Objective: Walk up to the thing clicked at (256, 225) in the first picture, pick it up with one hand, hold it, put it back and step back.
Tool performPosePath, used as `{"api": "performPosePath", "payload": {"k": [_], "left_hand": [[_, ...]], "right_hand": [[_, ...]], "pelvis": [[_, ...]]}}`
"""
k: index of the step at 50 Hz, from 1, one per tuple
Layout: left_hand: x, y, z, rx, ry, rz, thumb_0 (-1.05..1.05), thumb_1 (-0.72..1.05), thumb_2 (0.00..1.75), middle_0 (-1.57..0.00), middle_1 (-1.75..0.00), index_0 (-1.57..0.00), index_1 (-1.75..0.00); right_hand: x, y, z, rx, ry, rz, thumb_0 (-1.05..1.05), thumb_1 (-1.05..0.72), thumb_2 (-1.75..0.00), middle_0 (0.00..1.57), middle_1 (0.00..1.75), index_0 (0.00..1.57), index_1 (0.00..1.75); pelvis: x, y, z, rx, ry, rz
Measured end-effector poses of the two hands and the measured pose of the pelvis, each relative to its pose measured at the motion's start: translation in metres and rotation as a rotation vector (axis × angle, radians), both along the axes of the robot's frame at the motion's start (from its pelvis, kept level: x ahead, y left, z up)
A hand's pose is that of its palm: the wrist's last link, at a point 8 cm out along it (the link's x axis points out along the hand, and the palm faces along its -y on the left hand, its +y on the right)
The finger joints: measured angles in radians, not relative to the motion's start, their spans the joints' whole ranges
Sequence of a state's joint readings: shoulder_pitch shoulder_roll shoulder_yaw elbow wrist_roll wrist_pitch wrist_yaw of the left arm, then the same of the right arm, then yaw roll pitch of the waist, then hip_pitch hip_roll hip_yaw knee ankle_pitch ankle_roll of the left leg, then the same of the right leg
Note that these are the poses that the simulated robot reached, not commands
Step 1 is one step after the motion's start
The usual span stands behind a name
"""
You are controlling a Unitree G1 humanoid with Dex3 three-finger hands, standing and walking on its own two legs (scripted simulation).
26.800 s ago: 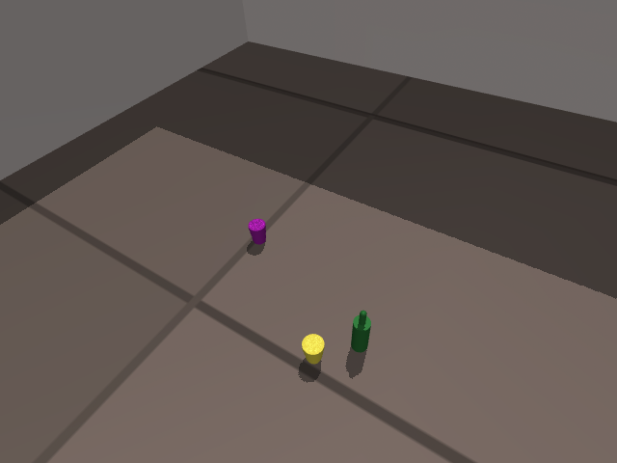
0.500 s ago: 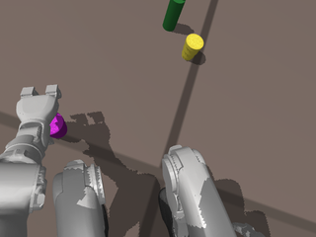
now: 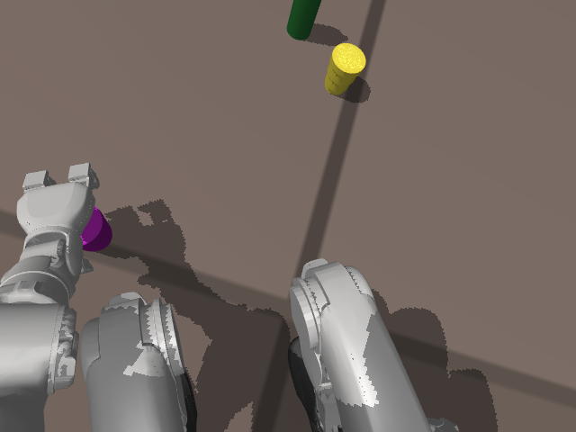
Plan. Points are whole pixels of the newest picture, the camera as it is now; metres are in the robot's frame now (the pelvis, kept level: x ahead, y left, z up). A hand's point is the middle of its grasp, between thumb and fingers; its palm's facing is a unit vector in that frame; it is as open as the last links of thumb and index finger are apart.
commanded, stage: rest palm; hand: left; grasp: from above
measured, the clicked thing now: (87, 230) +0.46 +0.27 -0.27
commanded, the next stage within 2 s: close in 1.38 s
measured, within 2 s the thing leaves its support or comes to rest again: neither
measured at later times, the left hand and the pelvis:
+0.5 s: hand (86, 234) +0.44 +0.26 -0.23, palm faces -0.45 -0.11 -0.89, open 13.9 cm; pelvis +0.00 +0.00 -0.01, yaw -3 degrees
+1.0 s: hand (86, 235) +0.44 +0.26 -0.25, palm faces -0.44 -0.11 -0.89, open 13.6 cm; pelvis +0.00 +0.01 -0.01, yaw -5 degrees
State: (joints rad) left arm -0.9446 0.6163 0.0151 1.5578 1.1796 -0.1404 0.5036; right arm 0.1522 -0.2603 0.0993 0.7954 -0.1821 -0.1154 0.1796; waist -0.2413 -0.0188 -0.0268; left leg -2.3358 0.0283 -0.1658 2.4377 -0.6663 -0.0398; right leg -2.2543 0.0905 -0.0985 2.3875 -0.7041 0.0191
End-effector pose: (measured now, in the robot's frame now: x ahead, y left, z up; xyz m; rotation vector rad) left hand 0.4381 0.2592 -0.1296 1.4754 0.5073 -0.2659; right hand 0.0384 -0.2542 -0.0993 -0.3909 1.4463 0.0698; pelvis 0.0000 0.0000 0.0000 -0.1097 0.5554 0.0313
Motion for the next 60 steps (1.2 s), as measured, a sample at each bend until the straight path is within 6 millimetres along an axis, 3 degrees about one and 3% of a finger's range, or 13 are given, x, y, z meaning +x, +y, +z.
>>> {"api": "performPosePath", "payload": {"k": [12, 35, 60], "left_hand": [[0.000, -0.008, -0.021, -0.016, -0.007, -0.011, 0.00, -0.50, 1.05, -0.10, -1.07, -0.10, -1.06], [0.005, 0.003, -0.055, -0.017, 0.005, 0.009, 0.00, -0.47, 0.97, -0.09, -1.05, -0.09, -1.04], [0.008, 0.008, -0.061, -0.002, -0.028, 0.020, 0.00, -0.46, 0.97, -0.09, -1.08, -0.10, -1.06]], "right_hand": [[0.018, -0.006, 0.007, -0.022, -0.046, 0.068, 0.00, -0.91, -0.90, 0.20, 0.30, 0.20, 0.30], [-0.009, 0.011, 0.009, 0.055, 0.040, 0.119, 0.00, -0.91, -0.90, 0.20, 0.30, 0.20, 0.30], [-0.002, 0.012, 0.021, 0.055, 0.005, 0.176, 0.00, -0.91, -0.91, 0.20, 0.30, 0.19, 0.30]], "pelvis": [[0.001, 0.001, -0.004, -0.016, -0.014, -0.011], [0.004, 0.004, -0.013, -0.050, -0.047, -0.034], [0.002, 0.008, -0.013, -0.078, -0.069, -0.047]]}}
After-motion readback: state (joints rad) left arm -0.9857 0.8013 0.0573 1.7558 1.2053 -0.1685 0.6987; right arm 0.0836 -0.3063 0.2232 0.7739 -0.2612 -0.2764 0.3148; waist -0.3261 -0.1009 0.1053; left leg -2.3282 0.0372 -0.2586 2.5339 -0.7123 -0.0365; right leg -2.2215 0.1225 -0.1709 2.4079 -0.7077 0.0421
